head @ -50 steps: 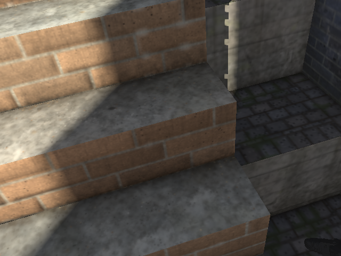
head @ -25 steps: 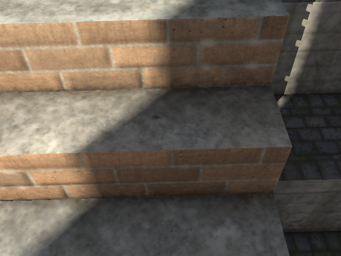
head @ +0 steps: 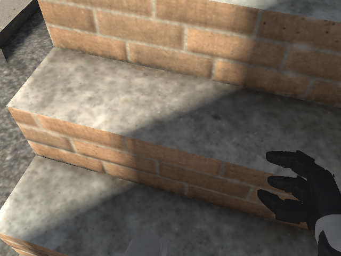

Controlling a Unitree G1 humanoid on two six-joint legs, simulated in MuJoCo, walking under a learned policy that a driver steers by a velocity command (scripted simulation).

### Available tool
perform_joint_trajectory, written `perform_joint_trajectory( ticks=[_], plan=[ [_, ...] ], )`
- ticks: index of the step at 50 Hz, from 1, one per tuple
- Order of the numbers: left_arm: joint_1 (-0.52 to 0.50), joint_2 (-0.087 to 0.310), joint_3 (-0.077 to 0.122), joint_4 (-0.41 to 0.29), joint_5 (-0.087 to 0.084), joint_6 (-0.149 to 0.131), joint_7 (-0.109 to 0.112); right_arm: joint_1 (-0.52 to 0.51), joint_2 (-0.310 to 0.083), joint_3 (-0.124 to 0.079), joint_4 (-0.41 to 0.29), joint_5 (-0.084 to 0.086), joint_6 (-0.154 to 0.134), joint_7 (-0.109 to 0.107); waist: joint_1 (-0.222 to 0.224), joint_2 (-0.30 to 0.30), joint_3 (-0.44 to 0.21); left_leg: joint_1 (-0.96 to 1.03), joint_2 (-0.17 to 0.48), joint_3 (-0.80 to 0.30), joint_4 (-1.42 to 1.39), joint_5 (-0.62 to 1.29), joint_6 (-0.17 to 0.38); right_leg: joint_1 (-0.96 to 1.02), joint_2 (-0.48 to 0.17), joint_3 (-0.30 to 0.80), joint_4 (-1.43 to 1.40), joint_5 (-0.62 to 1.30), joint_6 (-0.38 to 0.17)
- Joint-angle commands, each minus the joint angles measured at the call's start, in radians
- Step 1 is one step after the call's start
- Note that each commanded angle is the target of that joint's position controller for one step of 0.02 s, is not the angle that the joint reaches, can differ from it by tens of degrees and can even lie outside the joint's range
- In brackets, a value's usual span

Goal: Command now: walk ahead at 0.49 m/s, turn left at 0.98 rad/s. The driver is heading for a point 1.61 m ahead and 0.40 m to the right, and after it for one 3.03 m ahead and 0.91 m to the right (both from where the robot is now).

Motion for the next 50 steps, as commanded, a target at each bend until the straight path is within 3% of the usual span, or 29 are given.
perform_joint_trajectory(
  ticks=[1,2,3,4,5,7,11,14,15,16,17,19,25,26,27,28,29,30,32,33,35,38,41,42,44,46,47,48,50],
  plan=[
    [-0.168,0.366,0.04,-0.219,-0.184,-0.008,0.011,0.05,-0.205,-0.042,-0.143,0.227,0.1,-0.008,-0.13,-0.11,-0.314,1.247,-0.105,0.201,-0.763,0.061,-0.049,-0.481,-0.168,-0.054,0.127,2.524,0.056],
    [-0.074,0.345,0.001,-0.197,-0.223,-0.01,0.026,0.158,-0.212,-0.081,-0.103,0.238,0.058,0.013,-0.148,-0.004,-0.535,1.885,0.122,-0.427,-0.966,0.067,0.108,-1.049,-0.19,0.22,0.917,2.066,0.116],
    [-0.132,0.609,0.061,-0.204,-0.105,-0.049,0.005,0.359,-0.421,-0.151,-0.138,0.137,0.128,-0.085,-0.324,0.299,-1.081,1.823,0.402,-1.046,-1.331,0.2,0.042,-0.765,-0.013,0.359,1.748,0.386,0.053],
    [-0.183,0.566,0.086,-0.153,-0.112,-0.044,-0.017,0.398,-0.374,-0.106,-0.024,-0.018,0.163,-0.083,-0.283,0.153,-1.176,1.785,0.259,-0.989,-1.376,0.164,-0.017,-0.841,0.129,0.516,2.049,0.278,0.03],
    [-0.303,0.315,0.037,-0.277,-0.17,-0.004,-0.03,0.316,-0.276,-0.067,0.067,-0.03,0.16,-0.053,-0.157,-0.054,-0.822,1.537,0.322,-0.938,-1.482,-0.149,-0.038,-1.074,0.076,0.407,1.98,0.275,0.041],
    [-0.234,0.082,-0.038,-0.286,-0.101,0.029,-0.061,0.273,-0.163,-0.022,0.28,0.0,0.115,-0.063,0.038,-0.187,-0.274,1.017,0.303,-0.919,-1.534,-0.36,-0.131,-1.08,0.026,0.29,1.934,0.264,-0.018],
    [0.301,0.055,-0.045,-0.097,-0.034,0.104,-0.045,-0.111,-0.063,0.009,0.242,0.044,0.077,0.012,0.451,0.067,-0.011,0.193,0.126,-0.033,-1.494,-0.151,-0.422,-0.435,0.153,0.068,1.416,0.083,-0.063],
    [0.315,0.101,-0.032,-0.06,-0.008,0.14,-0.011,-0.176,-0.152,-0.044,0.167,0.096,0.09,0.043,0.436,0.072,0.164,0.163,0.158,0.029,-1.563,0.158,-0.442,-0.277,0.084,0.093,0.791,0.007,-0.094],
    [0.147,0.082,-0.038,-0.113,-0.065,0.143,0.011,0.009,-0.142,-0.047,0.214,0.147,0.139,0.04,0.369,-0.449,0.096,0.533,0.041,0.13,-0.651,-0.051,-0.386,-0.506,-0.027,0.224,0.386,0.045,-0.215],
    [-0.368,-0.001,-0.094,-0.324,-0.098,0.156,0.005,0.133,-0.066,-0.012,0.134,0.093,0.148,0.017,0.127,-0.58,0.087,0.7,0.086,-0.067,-0.049,-0.061,-0.275,-0.895,-0.064,0.312,0.368,0.342,-0.202],
    [-0.486,-0.02,-0.122,-0.512,-0.1,0.147,0.034,0.112,-0.118,-0.015,0.004,0.05,0.134,-0.03,0.08,-0.236,-0.034,0.822,0.151,-0.377,0.036,-0.042,-0.269,-1.043,-0.135,0.685,0.597,0.392,-0.226],
    [-0.355,0.188,-0.05,-0.551,-0.058,0.145,0.062,0.183,-0.022,0.043,-0.034,0.016,0.108,-0.007,0.014,0.345,-0.003,0.667,0.027,-0.221,-0.241,0.39,-0.228,-0.89,-0.088,0.822,0.572,0.276,-0.186],
    [-0.284,0.061,-0.034,-0.552,-0.068,0.187,0.092,0.322,-0.08,0.006,-0.005,0.035,0.17,-0.004,-0.029,-0.076,0.041,1.035,0.105,-0.197,-1.864,0.6,-0.101,-0.885,0.085,0.604,0.789,-0.049,-0.083],
    [-0.197,0.032,-0.095,-0.75,-0.042,0.214,0.095,0.498,0.017,0.107,0.21,-0.178,0.132,0.225,0.199,-0.091,0.123,0.711,0.19,-0.152,-1.77,0.639,-0.099,-0.939,0.258,0.46,1.148,-0.203,0.004],
    [-0.154,0.018,-0.091,-0.755,-0.034,0.277,0.078,0.434,0.078,0.135,0.221,-0.133,0.124,0.303,0.272,0.048,0.02,0.862,0.195,-0.096,-1.757,0.855,-0.054,-1.141,0.299,0.476,1.306,-0.205,0.004],
    [-0.225,-0.057,-0.055,-0.589,-0.12,0.304,0.089,0.077,0.016,0.065,-0.057,0.045,0.117,0.058,0.115,0.201,0.043,0.986,0.251,-0.099,-2.319,1.276,-0.034,-0.97,0.361,0.264,1.625,-0.029,-0.022],
    [0.02,-0.021,-0.109,-0.776,-0.079,0.341,0.062,0.373,0.272,0.236,0.261,-0.104,0.126,0.327,0.342,-0.038,-0.04,1.068,0.212,-0.038,-2.002,0.899,-0.075,-1.442,0.332,0.425,1.581,-0.279,0.023],
    [-0.067,0.026,-0.099,-0.808,-0.08,0.335,0.022,0.524,0.126,0.202,0.257,-0.064,0.111,0.364,0.286,0.112,-0.145,1.339,0.318,-0.152,-1.521,1.361,0.05,-1.706,0.343,0.53,1.635,-0.439,0.073],
    [0.298,0.139,-0.076,-0.697,-0.021,0.299,0.02,0.389,-0.228,0.038,0.221,-0.143,0.063,0.284,0.307,0.168,-0.551,1.666,0.815,-0.529,-1.264,2.119,0.434,-1.893,0.123,0.713,2.277,-0.329,0.226],
    [0.23,0.163,-0.079,-0.575,-0.004,0.231,-0.001,0.223,-0.178,0.04,0.19,-0.107,-0.002,0.219,0.226,-0.052,-0.546,1.629,0.691,-0.454,-1.321,1.549,0.359,-1.898,0.099,0.656,2.363,-0.071,0.244],
    [-0.166,0.208,-0.032,-0.521,-0.079,0.166,-0.029,0.017,-0.17,0.077,0.079,-0.101,-0.074,0.122,0.115,-0.271,-0.158,0.991,0.366,-0.218,-1.549,0.808,0.131,-1.406,0.099,0.494,2.285,0.37,0.156],
    [-0.136,0.203,-0.012,-0.41,-0.024,0.138,-0.06,0.035,-0.056,0.097,0.061,0.073,-0.056,0.057,0.115,-0.064,-0.034,0.651,0.316,-0.062,-1.468,0.385,0.034,-1.005,0.017,0.345,1.711,0.378,0.099],
    [-0.146,0.139,-0.032,-0.382,0.043,0.125,-0.065,0.382,-0.161,0.047,0.091,0.023,0.002,0.055,0.03,0.223,-0.024,0.994,0.432,-0.078,-1.463,0.474,-0.031,-1.089,-0.088,0.245,1.092,-0.022,0.058],
    [-0.088,0.114,-0.054,-0.348,0.074,0.135,-0.083,0.431,-0.147,0.037,0.088,0.043,0.055,0.065,0.014,0.158,-0.043,1.022,0.391,-0.015,-1.475,0.417,-0.072,-0.971,-0.03,0.105,0.693,-0.319,0.036],
    [0.1,0.077,-0.051,-0.245,0.041,0.152,-0.058,0.495,-0.174,0.004,0.125,-0.053,0.16,0.106,0.034,-0.019,-0.061,0.719,0.379,0.069,-1.111,0.1,-0.143,-0.642,0.041,0.079,0.569,0.187,-0.072],
    [0.005,0.288,-0.008,-0.349,-0.02,0.118,0.032,0.527,-0.067,0.005,0.074,-0.049,0.195,0.14,0.028,-0.389,-0.312,0.416,0.128,-0.13,-0.291,0.224,-0.298,-0.623,-0.152,0.804,0.587,0.321,-0.441],
    [-0.136,0.256,-0.016,-0.476,0.032,0.093,0.022,0.464,-0.186,-0.034,0.12,0.027,0.143,0.098,0.096,-0.174,-0.359,0.412,0.067,-0.338,-0.007,0.292,-0.319,-0.739,-0.19,0.845,0.564,0.14,-0.354],
    [-0.347,0.253,-0.023,-0.59,-0.016,0.076,0.004,0.535,-0.237,-0.068,0.158,0.008,0.068,0.074,0.023,0.009,-0.319,0.439,0.071,-0.361,0.015,0.351,-0.317,-0.891,-0.2,0.827,0.559,0.054,-0.249],
    [-0.655,0.223,-0.065,-0.718,-0.153,0.062,0.002,0.847,-0.26,-0.082,0.323,-0.092,-0.025,0.104,-0.144,0.014,-0.147,0.756,0.068,-0.278,0.068,0.582,-0.273,-1.305,-0.099,0.604,0.65,-0.004,-0.131]
  ],
)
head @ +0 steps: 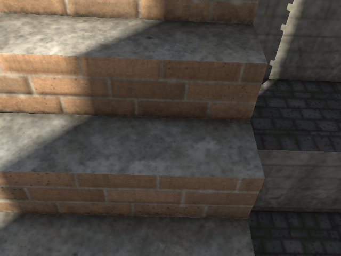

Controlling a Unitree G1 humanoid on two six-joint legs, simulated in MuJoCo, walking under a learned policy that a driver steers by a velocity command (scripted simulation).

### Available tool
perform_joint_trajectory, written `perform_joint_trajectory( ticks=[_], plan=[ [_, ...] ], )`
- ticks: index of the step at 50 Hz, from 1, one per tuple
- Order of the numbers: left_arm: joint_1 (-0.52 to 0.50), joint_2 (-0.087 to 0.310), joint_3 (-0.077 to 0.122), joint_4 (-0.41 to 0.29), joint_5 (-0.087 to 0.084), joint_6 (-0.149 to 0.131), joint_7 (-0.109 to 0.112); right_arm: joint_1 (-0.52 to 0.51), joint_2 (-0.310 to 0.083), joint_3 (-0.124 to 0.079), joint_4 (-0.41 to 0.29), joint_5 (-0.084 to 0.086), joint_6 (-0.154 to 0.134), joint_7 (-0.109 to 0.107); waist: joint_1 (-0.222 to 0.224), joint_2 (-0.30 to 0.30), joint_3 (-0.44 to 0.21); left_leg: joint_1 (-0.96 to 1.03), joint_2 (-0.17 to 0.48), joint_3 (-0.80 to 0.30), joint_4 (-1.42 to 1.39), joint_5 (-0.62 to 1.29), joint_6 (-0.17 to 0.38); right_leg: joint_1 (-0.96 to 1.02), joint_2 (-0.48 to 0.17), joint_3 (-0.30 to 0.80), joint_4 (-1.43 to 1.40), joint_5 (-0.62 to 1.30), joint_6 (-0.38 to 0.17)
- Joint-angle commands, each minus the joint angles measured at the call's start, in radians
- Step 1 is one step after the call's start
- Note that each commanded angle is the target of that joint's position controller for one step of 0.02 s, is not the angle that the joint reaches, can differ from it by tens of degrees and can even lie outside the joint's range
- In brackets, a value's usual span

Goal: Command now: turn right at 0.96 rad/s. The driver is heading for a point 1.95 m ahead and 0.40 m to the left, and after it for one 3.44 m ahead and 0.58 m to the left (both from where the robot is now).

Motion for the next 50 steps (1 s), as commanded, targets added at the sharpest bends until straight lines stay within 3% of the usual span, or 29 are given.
perform_joint_trajectory(
  ticks=[1,6,8,10,11,13,14,15,16,17,18,21,22,23,25,26,27,29,30,32,35,36,38,39,40,41,44,46,50],
  plan=[
    [-0.664,0.115,-0.014,-0.418,-0.1,-0.032,0.017,0.473,-0.196,-0.085,0.176,-0.06,-0.097,0.035,-0.282,0.029,-0.012,0.43,-0.081,-0.022,0.334,0.268,0.005,-0.489,-0.157,0.294,-0.313,0.463,-0.078],
    [-0.361,0.034,-0.027,-0.536,-0.137,0.047,0.079,0.403,-0.039,0.031,0.23,-0.108,-0.093,0.13,-0.009,-0.11,0.095,0.194,-0.016,0.131,-1.103,0.017,0.185,-0.01,-0.001,0.069,0.039,0.397,0.146],
    [-0.239,-0.005,-0.044,-0.53,-0.064,0.099,0.062,0.373,0.022,0.093,0.197,-0.015,-0.04,0.18,0.072,-0.015,0.01,0.265,0.089,-0.052,-1.044,0.324,0.225,-0.215,-0.032,0.211,0.292,0.233,0.118],
    [-0.245,-0.079,-0.08,-0.559,-0.089,0.129,0.001,0.404,-0.004,0.118,0.204,0.011,-0.032,0.177,0.037,0.107,-0.024,0.305,0.102,-0.092,-1.183,0.39,0.285,-0.371,0.008,0.072,0.666,0.303,0.201],
    [-0.159,-0.121,-0.081,-0.549,-0.038,0.159,-0.017,0.217,-0.147,0.087,0.129,0.028,-0.018,0.155,0.137,0.265,-0.071,0.21,0.078,-0.155,-1.097,0.678,0.452,-0.34,0.073,-0.079,0.931,0.29,0.28],
    [-0.343,0.076,-0.021,-0.5,0.029,0.13,-0.035,-0.164,-0.376,0.03,-0.072,-0.034,0.02,0.04,0.037,0.078,-0.076,-0.007,0.166,-0.479,-1.152,0.673,0.529,-0.375,0.073,0.078,1.451,0.51,0.242],
    [-0.498,0.178,0.002,-0.425,-0.031,0.038,-0.026,-0.205,-0.249,0.074,-0.144,-0.05,-0.032,0.019,-0.122,-0.168,-0.039,0.069,0.128,-0.358,-1.185,0.635,0.393,-0.252,0.0,0.113,1.347,0.791,0.224],
    [-0.464,0.037,0.008,-0.341,0.032,0.039,0.057,0.056,-0.023,0.066,-0.094,0.081,-0.103,-0.105,-0.132,-0.013,0.158,0.404,0.193,-0.369,-1.258,0.505,0.147,-0.258,-0.096,0.01,0.661,0.601,0.256],
    [-0.552,0.08,0.014,-0.355,0.067,0.029,0.049,0.273,-0.106,0.043,-0.026,0.083,-0.116,-0.161,-0.26,-0.032,0.194,0.551,0.185,-0.438,-1.248,0.605,0.163,-0.296,-0.113,-0.116,0.325,0.487,0.245],
    [-0.419,0.242,0.047,-0.294,0.104,-0.009,0.046,0.128,-0.183,0.053,-0.066,0.0,-0.092,-0.118,-0.245,0.06,-0.03,0.04,0.113,-0.59,-0.774,0.188,0.347,-0.055,-0.08,0.225,0.807,0.763,0.182],
    [-0.363,0.253,0.074,-0.305,0.075,-0.018,0.064,-0.014,-0.188,0.044,-0.112,0.003,-0.097,-0.085,-0.184,0.013,0.029,-0.055,0.115,-0.476,-0.796,-0.027,0.343,-0.013,-0.057,0.189,0.798,0.764,0.164],
    [-0.133,0.079,-0.005,-0.139,0.237,0.009,0.007,0.126,-0.02,0.078,-0.15,0.093,-0.112,-0.104,-0.198,-0.091,0.103,-0.015,-0.162,-0.032,-0.624,-0.165,0.116,0.281,-0.056,-0.13,-0.44,0.849,0.073],
    [-0.09,0.005,-0.028,-0.069,0.21,0.016,-0.041,0.151,-0.037,0.068,-0.16,0.14,-0.054,-0.109,-0.21,-0.002,0.18,-0.093,-0.208,0.016,-0.536,-0.289,0.136,0.331,-0.017,-0.261,-0.714,0.832,0.036],
    [-0.1,-0.112,-0.085,-0.042,0.167,0.023,-0.103,0.246,0.008,0.092,-0.131,0.105,0.017,-0.101,-0.222,-0.041,0.122,-0.02,-0.249,0.039,-0.23,-0.294,0.122,0.324,-0.14,-0.168,-0.901,0.962,-0.006],
    [-0.232,-0.026,-0.09,-0.016,0.119,0.045,-0.195,0.382,0.044,0.109,-0.242,0.078,0.105,-0.109,-0.43,-0.136,0.014,-0.301,-0.279,0.006,0.133,-0.334,0.053,0.48,-0.317,-0.099,-0.719,1.566,-0.184],
    [-0.343,0.063,-0.049,-0.121,0.087,0.065,-0.203,0.609,-0.028,0.098,-0.231,-0.046,0.141,-0.111,-0.499,-0.273,-0.218,-0.468,-0.236,-0.095,0.252,-0.414,-0.079,0.666,-0.59,0.115,-0.339,2.137,-0.364],
    [-0.516,0.16,-0.01,-0.244,0.121,0.041,-0.169,0.606,-0.123,0.075,-0.116,-0.042,0.132,-0.11,-0.42,-0.13,-0.422,-0.59,-0.187,-0.048,0.49,-0.326,-0.117,0.739,-0.603,0.121,-0.35,2.001,-0.338],
    [-0.924,0.365,0.08,-0.439,0.077,-0.08,-0.069,0.796,-0.222,-0.03,0.099,-0.016,0.057,-0.027,-0.528,-0.004,-0.326,0.138,-0.169,0.069,0.816,0.026,-0.102,0.199,-0.552,0.062,-0.543,1.748,-0.186],
    [-0.931,0.271,0.058,-0.479,0.019,-0.101,-0.018,0.649,-0.247,-0.089,0.096,0.0,0.017,-0.005,-0.495,0.118,-0.102,0.269,-0.128,0.017,0.608,0.119,-0.052,0.048,-0.515,-0.032,-0.427,1.538,-0.141],
    [-0.584,0.039,-0.001,-0.356,-0.032,-0.092,0.046,0.31,-0.064,-0.023,0.092,-0.035,-0.035,0.009,-0.273,0.321,0.135,0.093,0.038,-0.057,-0.625,0.26,0.106,0.228,-0.37,-0.167,-0.275,0.552,0.007],
    [-0.604,-0.03,-0.013,-0.447,-0.016,0.073,0.032,0.51,0.159,0.036,0.247,-0.073,0.061,0.017,-0.303,0.01,0.262,0.232,0.061,-0.07,-1.139,0.45,0.264,-0.003,-0.275,-0.123,0.309,0.268,0.069],
    [-0.438,-0.074,-0.01,-0.533,0.025,0.12,0.021,0.447,-0.063,-0.01,0.201,-0.013,0.063,0.019,-0.068,0.534,0.163,0.123,-0.09,-0.36,-1.006,0.953,0.453,-0.115,-0.074,-0.066,0.696,0.198,0.065],
    [-0.55,0.115,0.025,-0.421,-0.011,0.072,0.006,0.635,-0.061,0.031,0.262,-0.071,0.006,0.008,-0.152,0.011,-0.058,0.174,-0.143,-0.393,-0.996,0.888,0.37,-0.162,-0.068,0.077,0.857,0.534,0.068],
    [-0.148,0.067,0.033,-0.302,0.014,0.018,-0.025,0.25,-0.231,-0.013,0.07,-0.016,-0.062,-0.012,0.048,0.19,-0.132,0.016,-0.138,-0.671,-1.018,0.406,0.323,-0.022,-0.071,0.19,0.837,0.814,0.057],
    [0.038,0.317,0.114,-0.106,-0.011,-0.031,-0.014,-0.123,-0.224,0.006,-0.143,0.039,-0.107,-0.017,0.033,-0.03,-0.093,-0.369,-0.118,-0.596,-0.9,0.159,0.247,0.329,-0.08,0.261,0.9,0.94,0.066],
    [0.203,0.351,0.135,0.019,-0.003,-0.042,-0.017,-0.302,-0.146,0.049,-0.258,0.069,-0.095,-0.018,0.065,-0.276,-0.066,-0.777,-0.154,-0.396,-0.82,0.053,0.149,0.73,-0.059,0.234,0.781,0.893,0.045],
    [-0.227,0.027,0.015,-0.083,0.167,0.025,-0.01,0.181,0.0,0.095,-0.231,0.1,0.005,-0.079,-0.239,-0.149,-0.029,-0.642,-0.247,-0.117,-0.292,0.047,0.01,0.545,-0.133,0.097,-0.136,0.797,0.012],
    [-0.348,0.02,-0.025,-0.124,0.138,0.051,-0.065,0.426,0.034,0.107,-0.242,0.083,0.044,-0.1,-0.457,-0.037,-0.104,-0.344,-0.244,-0.117,-0.13,0.034,-0.006,0.293,-0.173,0.061,-0.283,1.092,0.099],
    [-0.414,0.0,-0.048,0.008,0.086,0.044,-0.174,0.463,-0.036,0.071,-0.296,0.227,0.094,-0.113,-0.459,-0.071,0.106,-0.43,-0.412,0.082,0.437,-0.295,-0.036,0.442,-0.241,-0.222,-1.129,1.326,-0.148]
  ],
)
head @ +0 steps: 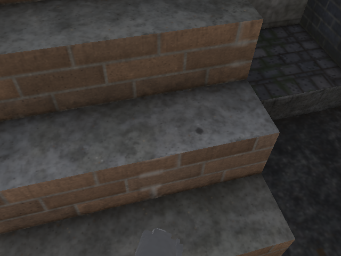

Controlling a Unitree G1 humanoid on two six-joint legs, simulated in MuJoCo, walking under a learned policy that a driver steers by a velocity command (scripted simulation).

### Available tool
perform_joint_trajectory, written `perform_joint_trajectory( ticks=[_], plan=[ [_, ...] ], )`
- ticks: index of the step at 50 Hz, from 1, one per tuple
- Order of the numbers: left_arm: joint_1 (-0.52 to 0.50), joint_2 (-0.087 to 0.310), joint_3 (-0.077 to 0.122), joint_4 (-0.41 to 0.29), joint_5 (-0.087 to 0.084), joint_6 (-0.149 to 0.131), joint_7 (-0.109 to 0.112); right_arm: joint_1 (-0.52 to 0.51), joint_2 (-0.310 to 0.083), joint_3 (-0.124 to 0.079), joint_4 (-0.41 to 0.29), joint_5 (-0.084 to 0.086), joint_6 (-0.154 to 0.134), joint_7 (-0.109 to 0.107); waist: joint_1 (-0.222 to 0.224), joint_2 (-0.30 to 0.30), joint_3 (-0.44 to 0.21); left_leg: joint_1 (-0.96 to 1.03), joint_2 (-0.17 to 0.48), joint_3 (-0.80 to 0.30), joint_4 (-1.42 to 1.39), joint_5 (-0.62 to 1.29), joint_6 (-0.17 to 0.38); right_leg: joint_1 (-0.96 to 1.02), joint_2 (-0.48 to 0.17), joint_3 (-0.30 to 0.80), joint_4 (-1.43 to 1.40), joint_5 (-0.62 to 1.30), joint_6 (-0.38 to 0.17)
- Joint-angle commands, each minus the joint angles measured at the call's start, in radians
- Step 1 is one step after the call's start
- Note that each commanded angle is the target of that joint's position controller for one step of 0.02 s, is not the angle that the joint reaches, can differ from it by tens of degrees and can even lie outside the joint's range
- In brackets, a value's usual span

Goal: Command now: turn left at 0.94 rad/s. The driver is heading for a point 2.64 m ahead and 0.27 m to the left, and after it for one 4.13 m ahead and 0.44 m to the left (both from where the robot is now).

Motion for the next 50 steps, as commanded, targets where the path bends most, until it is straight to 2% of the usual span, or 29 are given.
perform_joint_trajectory(
  ticks=[1,3,5,6,7,8,9,10,11,12,13,15,16,17,19,20,22,25,26,27,30,33,35,37,38,40,45,49,50],
  plan=[
    [-0.226,-0.017,-0.036,0.008,-0.039,-0.022,-0.093,0.317,-0.103,-0.033,-0.083,0.057,0.058,-0.033,-0.305,0.054,0.107,0.271,-0.069,0.045,0.272,-0.07,-0.024,-0.188,-0.091,-0.171,-0.379,0.394,-0.141],
    [-0.41,0.149,0.029,-0.171,0.012,-0.015,-0.093,0.748,-0.117,-0.011,0.086,-0.087,0.035,0.031,-0.463,0.02,-0.242,0.428,0.191,-0.174,0.169,0.178,0.031,0.119,-0.466,0.052,0.218,1.064,-0.163],
    [-0.22,0.178,0.068,-0.142,0.003,0.095,-0.047,0.543,-0.155,-0.046,0.162,-0.143,0.068,0.067,-0.272,0.15,-0.262,0.619,0.051,-0.07,-0.35,0.137,0.258,-0.133,-0.286,-0.049,0.487,1.088,-0.133],
    [-0.149,0.231,0.079,-0.113,0.011,0.118,-0.009,0.472,-0.083,-0.053,0.202,-0.172,0.108,0.057,-0.252,0.126,-0.132,0.584,0.173,-0.052,-0.425,0.287,0.337,-0.163,-0.337,-0.08,0.611,0.859,-0.035],
    [-0.142,0.127,0.106,-0.13,-0.013,0.133,0.015,0.634,0.06,-0.024,0.313,-0.232,0.136,0.022,-0.1,0.41,-0.235,0.756,0.192,-0.099,-0.486,0.702,0.438,-0.288,-0.156,-0.212,1.096,-0.448,0.135],
    [0.062,0.017,0.072,-0.146,-0.188,0.13,0.029,0.363,-0.098,-0.071,0.23,-0.143,0.1,-0.012,0.105,0.605,-0.22,0.463,0.009,-0.174,-0.78,0.408,0.331,-0.453,0.074,-0.042,1.685,-0.689,0.18],
    [0.181,-0.165,0.03,-0.126,-0.152,0.035,0.135,-0.335,-0.243,-0.154,0.117,-0.14,0.046,-0.066,0.322,0.568,-0.382,0.823,0.273,-0.319,-0.886,0.226,0.264,-0.216,-0.013,0.275,1.215,-0.86,0.089],
    [0.3,-0.059,0.035,-0.135,-0.09,0.012,0.158,-0.55,-0.329,-0.182,0.011,-0.167,0.058,-0.089,0.368,0.524,-0.369,0.556,0.219,-0.077,-0.941,0.444,0.103,0.004,0.053,0.085,0.979,-0.749,0.08],
    [0.595,0.017,0.041,-0.071,-0.207,0.035,0.202,-0.587,-0.268,-0.122,-0.089,-0.116,0.043,-0.12,0.505,0.442,-0.392,0.254,0.2,-0.127,-0.821,0.477,-0.109,0.283,0.013,0.136,0.971,-0.781,0.08],
    [0.521,0.057,0.045,-0.067,-0.182,0.057,0.266,-0.557,-0.197,-0.128,-0.131,-0.068,0.047,-0.136,0.386,0.159,-0.24,0.333,0.243,-0.058,-0.451,0.488,-0.139,0.021,-0.109,0.152,0.715,-0.743,0.047],
    [-0.091,0.032,0.003,-0.196,-0.123,0.078,0.268,-0.27,-0.092,-0.129,-0.062,-0.054,0.087,-0.165,0.024,-0.179,-0.141,0.544,0.26,0.045,0.155,0.368,-0.122,-0.509,-0.326,0.195,0.307,-0.802,-0.01],
    [-1.292,0.102,-0.027,-0.54,-0.049,0.077,0.135,0.905,-0.225,-0.248,0.34,-0.112,0.163,-0.19,-0.655,-0.646,-0.133,1.523,0.09,0.221,1.327,0.292,-0.285,-1.395,-0.439,0.051,-0.34,-0.804,0.088],
    [-1.389,0.007,0.09,-0.562,-0.102,0.058,0.106,1.039,-0.043,-0.193,0.523,-0.127,0.279,-0.18,-0.763,-0.102,0.102,1.668,0.372,-0.072,1.045,0.298,-0.077,-1.6,-0.328,-0.111,-0.053,-0.575,0.159],
    [-1.279,-0.029,0.081,-0.469,-0.107,0.03,0.118,1.182,-0.077,-0.173,0.615,-0.136,0.271,-0.141,-0.753,0.141,0.101,1.338,0.448,-0.12,0.463,0.218,0.052,-0.996,-0.119,-0.177,0.215,-0.446,0.252],
    [-0.885,-0.084,0.054,-0.32,-0.137,-0.024,0.146,0.501,-0.072,-0.149,0.474,-0.113,0.156,0.028,-0.358,0.13,0.412,0.758,0.585,-0.187,-0.751,0.097,0.259,-0.404,-0.046,-0.126,0.627,-0.572,0.246],
    [-0.699,-0.107,0.061,-0.293,-0.153,-0.032,0.161,0.273,-0.075,-0.152,0.387,-0.089,0.101,0.067,-0.242,0.196,0.321,0.874,0.617,-0.061,-0.957,0.382,0.315,-0.411,-0.049,-0.143,0.881,-0.758,0.217],
    [-0.492,-0.194,0.04,-0.317,-0.197,-0.079,0.143,0.193,0.024,-0.075,0.321,-0.041,0.021,0.009,-0.021,0.185,0.093,1.033,0.676,-0.01,-1.149,0.758,0.267,-0.423,-0.058,-0.123,1.369,-0.877,0.212],
    [-0.273,-0.266,0.035,-0.335,-0.21,-0.042,0.118,-0.053,-0.008,-0.054,0.247,-0.061,-0.095,0.06,0.33,0.436,0.262,0.677,0.382,0.021,-1.286,0.858,0.193,-0.504,0.004,-0.078,1.875,-0.713,0.202],
    [-0.305,-0.235,0.037,-0.375,-0.183,-0.036,0.108,-0.11,-0.138,-0.089,0.202,-0.032,-0.105,0.049,0.312,0.494,0.337,0.532,0.449,-0.263,-1.59,0.416,0.239,-0.505,0.015,-0.091,1.973,-0.62,0.209],
    [-0.503,-0.344,-0.015,-0.469,-0.028,-0.003,0.109,-0.293,-0.266,-0.135,0.159,-0.084,-0.066,0.007,0.241,0.688,0.375,0.297,0.462,-0.776,-2.017,-0.478,0.225,-0.544,0.017,-0.087,1.904,-0.487,0.224],
    [-0.595,-0.002,0.084,-0.444,-0.167,0.039,0.093,-0.244,-0.263,-0.176,0.225,-0.061,-0.021,-0.032,0.074,0.23,0.327,0.677,0.669,-0.831,-1.951,-0.488,0.245,-0.417,0.032,-0.018,1.328,-0.453,0.162],
    [-0.148,-0.047,0.078,-0.31,-0.185,0.064,0.085,-0.029,-0.103,-0.18,0.352,-0.098,0.018,-0.065,0.114,0.421,0.29,0.811,0.488,-0.261,-1.852,0.001,0.047,0.056,0.068,-0.155,0.32,-0.902,0.023],
    [0.07,-0.093,0.08,-0.11,-0.153,0.065,0.079,-0.038,0.106,-0.139,0.356,-0.103,0.009,-0.112,0.173,-0.056,0.414,0.775,0.229,0.09,-0.854,0.072,0.039,0.025,-0.009,-0.069,-0.283,-0.738,-0.173],
    [-0.196,-0.204,0.008,-0.104,-0.121,0.01,0.047,-0.09,0.203,-0.116,0.222,-0.18,0.014,-0.057,-0.146,-0.178,0.371,0.319,0.269,-0.159,-0.035,0.327,0.136,-0.334,-0.114,0.121,0.213,-0.761,-0.023],
    [-0.312,0.131,0.131,-0.207,-0.191,-0.028,0.092,-0.315,0.142,-0.12,0.046,-0.188,-0.01,-0.056,-0.028,-0.532,0.27,0.399,0.348,-0.197,0.061,0.465,0.098,-0.58,-0.489,0.878,-0.435,-1.556,-0.187],
    [-0.418,0.021,0.093,-0.196,-0.145,-0.069,0.148,-0.318,-0.19,-0.213,0.123,-0.172,-0.035,0.024,-0.075,0.117,0.244,0.704,0.409,-0.108,-0.011,0.687,0.01,-0.639,-0.32,0.68,-0.351,-1.147,-0.126],
    [-0.126,0.142,0.152,-0.143,-0.117,-0.066,0.152,-0.226,-0.057,-0.134,0.18,-0.038,-0.03,0.053,0.063,0.058,0.119,1.421,0.387,0.155,-1.123,0.216,0.063,-0.446,0.003,0.096,-0.211,-0.625,0.021],
    [0.068,-0.213,0.053,-0.162,-0.099,-0.001,0.137,-0.143,0.076,-0.032,0.197,-0.065,-0.092,0.044,0.177,0.249,0.192,1.603,0.582,-0.088,-1.308,0.292,0.092,-0.832,0.146,0.237,0.757,-0.913,-0.012],
    [-0.063,-0.119,0.08,-0.254,-0.139,-0.018,0.153,-0.115,-0.203,-0.125,0.226,-0.106,-0.085,0.026,0.136,0.403,0.111,1.6,0.878,-0.422,-1.574,0.089,0.167,-1.041,0.134,0.223,0.845,-0.71,0.05]
  ],
)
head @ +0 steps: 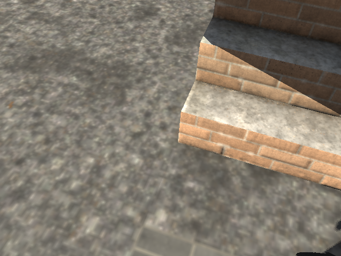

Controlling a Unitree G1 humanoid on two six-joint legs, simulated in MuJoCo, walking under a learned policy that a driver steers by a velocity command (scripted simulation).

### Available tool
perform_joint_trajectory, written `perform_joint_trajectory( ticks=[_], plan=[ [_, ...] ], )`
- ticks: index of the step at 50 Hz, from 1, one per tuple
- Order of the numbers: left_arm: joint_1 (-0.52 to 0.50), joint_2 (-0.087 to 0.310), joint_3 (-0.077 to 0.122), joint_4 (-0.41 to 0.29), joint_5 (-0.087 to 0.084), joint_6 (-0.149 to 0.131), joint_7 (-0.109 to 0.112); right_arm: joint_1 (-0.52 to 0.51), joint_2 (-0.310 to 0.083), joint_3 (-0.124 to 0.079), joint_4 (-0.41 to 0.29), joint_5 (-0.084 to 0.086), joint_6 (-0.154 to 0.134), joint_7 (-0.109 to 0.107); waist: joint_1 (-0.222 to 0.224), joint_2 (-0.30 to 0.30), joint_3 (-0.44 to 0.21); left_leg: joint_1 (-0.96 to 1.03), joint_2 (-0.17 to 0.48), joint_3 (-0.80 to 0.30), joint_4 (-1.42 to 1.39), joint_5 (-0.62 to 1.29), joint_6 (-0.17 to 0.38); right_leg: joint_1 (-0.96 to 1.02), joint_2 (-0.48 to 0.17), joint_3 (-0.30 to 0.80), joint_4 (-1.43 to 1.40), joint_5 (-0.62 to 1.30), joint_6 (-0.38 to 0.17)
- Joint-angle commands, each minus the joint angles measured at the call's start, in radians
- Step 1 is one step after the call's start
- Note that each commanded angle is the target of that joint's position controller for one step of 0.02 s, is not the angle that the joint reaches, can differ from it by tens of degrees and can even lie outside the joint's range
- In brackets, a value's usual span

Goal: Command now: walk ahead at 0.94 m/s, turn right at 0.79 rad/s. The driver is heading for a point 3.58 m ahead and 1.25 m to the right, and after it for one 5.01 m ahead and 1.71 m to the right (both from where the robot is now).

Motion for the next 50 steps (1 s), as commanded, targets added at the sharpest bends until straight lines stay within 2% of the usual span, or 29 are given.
perform_joint_trajectory(
  ticks=[1,2,3,4,6,10,13,16,18,20,21,22,23,24,25,26,27,29,33,36,39,40,42,43,44,45,46,47,50],
  plan=[
    [-0.287,0.037,-0.014,-0.233,0.002,-0.031,0.012,0.108,-0.3,-0.063,-0.017,-0.034,-0.023,-0.03,-0.105,0.252,-0.03,0.191,0.552,-0.748,-0.551,-0.539,0.061,-0.665,-0.03,0.137,0.481,0.134,0.048],
    [-0.299,0.094,0.011,-0.217,0.011,-0.038,-0.002,-0.03,-0.262,-0.041,-0.037,-0.042,-0.037,-0.044,-0.029,0.187,0.072,0.062,0.469,-0.619,-0.549,-0.386,0.029,-0.649,-0.005,0.165,0.529,0.278,0.084],
    [-0.18,0.104,0.02,-0.146,0.008,-0.031,-0.023,-0.125,-0.212,-0.023,-0.057,-0.056,-0.048,-0.049,0.042,0.15,0.03,-0.01,0.378,-0.441,-0.502,-0.173,-0.036,-0.526,0.007,0.14,0.605,0.361,0.108],
    [-0.06,0.107,0.024,-0.105,0.004,-0.014,-0.049,-0.174,-0.187,-0.01,-0.049,-0.049,-0.061,-0.054,0.106,0.182,0.007,-0.105,0.323,-0.283,-0.505,-0.059,-0.062,-0.386,0.004,0.084,0.661,0.398,0.124],
    [0.043,0.142,0.044,-0.055,-0.011,0.021,-0.08,-0.189,-0.182,-0.013,-0.03,-0.03,-0.078,-0.048,0.159,0.125,-0.003,-0.257,0.236,-0.092,-0.539,0.013,-0.095,-0.157,-0.001,-0.016,0.733,0.422,0.131],
    [0.011,0.122,0.033,-0.046,-0.025,0.049,-0.099,-0.122,-0.18,-0.025,0.002,-0.038,-0.078,-0.039,0.115,0.086,0.002,-0.137,0.211,0.056,-0.572,0.047,-0.061,-0.098,-0.023,-0.112,0.648,0.346,0.094],
    [0.003,0.11,0.02,-0.059,-0.021,0.051,-0.107,-0.099,-0.175,-0.029,0.011,-0.034,-0.082,-0.046,0.084,0.146,-0.008,0.001,0.26,0.119,-0.597,0.054,-0.04,-0.027,-0.083,-0.141,0.417,0.237,0.054],
    [0.056,0.105,0.007,-0.057,-0.029,0.047,-0.111,-0.149,-0.169,-0.031,0.004,-0.03,-0.075,-0.054,0.085,0.202,0.001,-0.019,0.288,0.218,-0.62,0.087,-0.058,0.275,-0.124,-0.218,-0.012,0.033,-0.027],
    [0.11,0.094,0.002,-0.024,-0.04,0.042,-0.104,-0.101,-0.153,-0.033,0.031,-0.042,-0.046,-0.061,0.048,0.084,0.026,0.057,0.311,0.219,-0.452,0.07,-0.015,0.318,-0.136,-0.251,-0.225,-0.093,-0.089],
    [0.23,0.039,-0.019,0.064,-0.022,0.012,-0.097,-0.147,-0.121,-0.023,0.028,-0.017,-0.011,-0.046,0.086,-0.147,0.107,-0.014,0.211,0.315,-0.066,0.004,-0.018,0.387,-0.079,-0.291,-0.467,-0.009,-0.117],
    [0.257,-0.031,-0.051,0.084,-0.02,-0.011,-0.104,-0.252,-0.034,0.009,-0.005,0.006,-0.001,-0.034,0.132,-0.199,0.194,-0.414,0.173,0.266,0.291,-0.082,-0.015,0.448,-0.154,-0.061,-0.274,-0.055,-0.161],
    [0.219,0.064,-0.048,0.052,-0.044,-0.019,-0.092,-0.362,0.046,0.044,-0.125,0.003,0.003,-0.023,0.098,-0.314,0.254,-0.705,0.078,0.171,0.442,-0.061,-0.076,0.376,-0.261,0.329,-0.411,-0.224,-0.241],
    [0.145,0.192,-0.002,-0.015,-0.03,-0.022,-0.059,-0.504,-0.001,0.038,-0.221,-0.041,-0.023,-0.002,0.133,-0.314,0.235,-0.882,0.071,0.018,0.482,0.04,-0.125,0.35,-0.41,0.771,-0.81,-0.654,-0.329],
    [0.042,0.219,0.01,-0.05,0.001,-0.03,-0.025,-0.517,-0.087,0.009,-0.22,-0.039,-0.052,0.01,0.091,-0.134,0.251,-0.853,0.103,-0.032,0.5,0.223,-0.137,0.327,-0.443,0.78,-0.879,-0.611,-0.309],
    [-0.004,0.246,0.02,-0.072,0.018,-0.043,-0.015,-0.44,-0.148,-0.014,-0.164,-0.042,-0.059,0.02,0.056,0.0,0.183,-0.737,0.102,-0.04,0.467,0.332,-0.138,0.325,-0.391,0.645,-0.798,-0.421,-0.262],
    [0.02,0.259,0.026,-0.066,0.018,-0.065,-0.018,-0.367,-0.151,-0.02,-0.128,-0.038,-0.056,0.025,0.047,0.033,0.129,-0.658,0.096,-0.027,0.446,0.384,-0.128,0.343,-0.348,0.557,-0.746,-0.293,-0.247],
    [0.058,0.226,0.02,-0.048,0.009,-0.085,-0.02,-0.354,-0.144,-0.023,-0.115,-0.034,-0.052,0.028,0.057,0.069,0.09,-0.609,0.091,-0.028,0.421,0.426,-0.121,0.383,-0.322,0.49,-0.728,-0.216,-0.235],
    [0.132,0.165,0.009,-0.004,-0.013,-0.106,-0.031,-0.35,-0.105,-0.013,-0.09,-0.02,-0.039,0.031,0.08,0.067,0.06,-0.55,0.068,-0.032,0.318,0.487,-0.112,0.467,-0.268,0.387,-0.706,-0.09,-0.21],
    [0.165,0.132,0.011,0.028,-0.013,-0.114,-0.042,-0.365,-0.063,0.001,-0.061,-0.011,-0.032,0.035,0.11,-0.03,0.08,-0.494,0.01,-0.017,0.102,0.484,-0.098,0.564,-0.196,0.311,-0.656,0.044,-0.2],
    [0.146,0.131,0.016,0.033,-0.012,-0.119,-0.046,-0.403,-0.066,-0.001,-0.071,-0.008,-0.04,0.034,0.124,-0.114,0.117,-0.404,-0.001,-0.012,-0.03,0.438,-0.089,0.532,-0.187,0.331,-0.649,0.066,-0.2],
    [0.114,0.116,0.005,0.052,-0.012,-0.133,-0.048,-0.32,-0.079,-0.011,-0.038,-0.015,-0.053,0.034,0.095,-0.166,0.123,-0.199,0.006,0.037,-0.152,0.407,-0.03,0.51,-0.221,0.292,-0.664,0.263,-0.185],
    [0.109,0.133,0.006,0.06,-0.008,-0.137,-0.05,-0.252,-0.105,-0.025,-0.018,-0.021,-0.055,0.026,0.063,-0.165,0.098,-0.113,-0.021,0.062,-0.182,0.36,-0.001,0.534,-0.225,0.263,-0.585,0.53,-0.175],
    [0.077,0.142,0.007,0.065,-0.002,-0.134,-0.05,0.085,-0.17,-0.059,0.076,-0.042,-0.06,-0.006,-0.095,-0.084,-0.1,0.27,-0.032,0.059,-0.158,0.256,0.076,0.443,-0.151,0.121,-0.132,0.89,-0.135],
    [0.048,0.083,-0.011,0.02,-0.013,-0.138,-0.044,0.3,-0.237,-0.078,0.096,-0.064,-0.067,-0.017,-0.185,0.067,-0.244,0.533,0.178,-0.294,-0.19,-0.123,0.16,0.175,-0.082,0.07,0.239,0.641,-0.096],
    [0.043,0.003,-0.036,-0.022,-0.03,-0.149,-0.052,0.29,-0.287,-0.087,0.118,-0.076,-0.075,0.0,-0.13,0.336,-0.184,0.582,0.331,-0.842,-0.43,-0.336,0.249,-0.164,0.088,0.053,0.414,-0.001,-0.061],
    [-0.046,0.054,-0.037,-0.027,0.001,-0.151,-0.046,0.189,-0.202,-0.07,0.12,-0.052,-0.072,0.019,-0.094,0.2,-0.022,0.482,0.328,-0.861,-0.444,-0.273,0.265,-0.294,0.007,0.073,0.469,0.05,-0.085],
    [-0.106,0.091,-0.032,-0.033,0.015,-0.156,-0.051,0.174,-0.171,-0.067,0.119,-0.031,-0.076,0.027,-0.084,0.09,0.006,0.405,0.297,-0.724,-0.425,-0.187,0.266,-0.273,-0.046,0.055,0.448,0.109,-0.08],
    [-0.134,0.101,-0.036,-0.042,0.026,-0.162,-0.054,0.185,-0.162,-0.065,0.128,-0.028,-0.079,0.03,-0.07,0.049,0.016,0.325,0.259,-0.639,-0.441,-0.112,0.259,-0.234,-0.078,0.046,0.392,0.122,-0.063],
    [-0.177,0.073,-0.057,-0.088,0.05,-0.146,-0.068,0.192,-0.142,-0.051,0.165,-0.013,-0.097,0.014,-0.007,0.106,0.083,0.106,0.167,-0.521,-0.5,0.042,0.249,-0.136,-0.121,0.026,0.212,0.099,0.019]
  ],
)
Keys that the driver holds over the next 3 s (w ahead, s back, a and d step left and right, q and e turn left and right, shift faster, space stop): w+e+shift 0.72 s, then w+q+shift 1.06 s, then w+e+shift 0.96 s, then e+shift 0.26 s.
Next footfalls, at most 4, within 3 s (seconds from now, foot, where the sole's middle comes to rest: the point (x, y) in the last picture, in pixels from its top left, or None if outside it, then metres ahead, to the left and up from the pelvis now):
0.42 right None -0.21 -0.05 -0.75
0.84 left None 0.12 -0.05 -0.75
1.18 right None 0.18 -0.41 -0.75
1.58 left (215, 237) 0.58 -0.17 -0.75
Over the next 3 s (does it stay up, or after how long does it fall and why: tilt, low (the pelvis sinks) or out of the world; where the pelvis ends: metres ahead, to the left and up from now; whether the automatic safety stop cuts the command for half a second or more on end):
stays up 1.21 -0.19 0.29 its command is cut before an obstacle after 1.1 s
